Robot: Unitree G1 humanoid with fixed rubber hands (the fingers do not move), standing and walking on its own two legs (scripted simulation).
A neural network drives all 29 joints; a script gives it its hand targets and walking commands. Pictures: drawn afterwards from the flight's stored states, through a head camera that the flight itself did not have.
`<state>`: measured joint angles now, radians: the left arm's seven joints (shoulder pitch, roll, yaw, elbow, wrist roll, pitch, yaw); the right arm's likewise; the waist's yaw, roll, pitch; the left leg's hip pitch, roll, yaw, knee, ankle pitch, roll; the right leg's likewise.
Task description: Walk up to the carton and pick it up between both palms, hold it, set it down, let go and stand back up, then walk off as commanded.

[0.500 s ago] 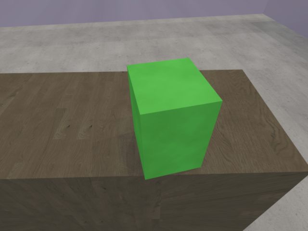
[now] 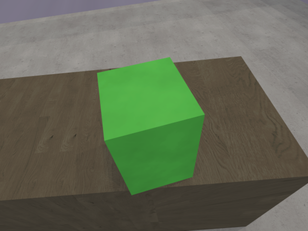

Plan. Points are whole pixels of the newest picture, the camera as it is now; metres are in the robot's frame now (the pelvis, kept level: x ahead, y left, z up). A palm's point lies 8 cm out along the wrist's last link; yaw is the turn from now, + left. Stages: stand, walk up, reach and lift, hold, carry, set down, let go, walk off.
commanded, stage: walk up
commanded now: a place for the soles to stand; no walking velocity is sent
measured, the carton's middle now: (149, 130) +0.36 +0.02 +0.08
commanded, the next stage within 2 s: reach and lift in 1.24 s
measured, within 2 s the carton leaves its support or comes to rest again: neither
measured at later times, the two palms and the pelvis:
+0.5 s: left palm out of the picture +0.08 +0.31 -0.11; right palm out of the picture +0.06 -0.28 -0.11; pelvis -0.01 +0.02 +0.00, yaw +0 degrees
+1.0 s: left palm out of the picture +0.08 +0.31 -0.11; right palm out of the picture +0.06 -0.28 -0.11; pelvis -0.01 +0.02 +0.00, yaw +0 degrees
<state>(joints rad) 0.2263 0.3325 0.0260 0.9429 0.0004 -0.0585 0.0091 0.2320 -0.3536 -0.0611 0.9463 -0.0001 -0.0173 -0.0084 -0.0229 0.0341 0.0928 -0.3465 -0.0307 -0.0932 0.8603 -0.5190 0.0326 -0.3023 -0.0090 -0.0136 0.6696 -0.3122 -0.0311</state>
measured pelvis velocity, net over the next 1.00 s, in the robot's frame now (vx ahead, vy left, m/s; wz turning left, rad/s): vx -0.01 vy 0.02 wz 0.01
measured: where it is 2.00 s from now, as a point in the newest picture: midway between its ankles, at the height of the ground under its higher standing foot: outside the picture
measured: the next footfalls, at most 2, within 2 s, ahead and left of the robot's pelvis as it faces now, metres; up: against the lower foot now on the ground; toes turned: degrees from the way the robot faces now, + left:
left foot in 0.10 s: +0.06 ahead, +0.15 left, +0.00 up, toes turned +0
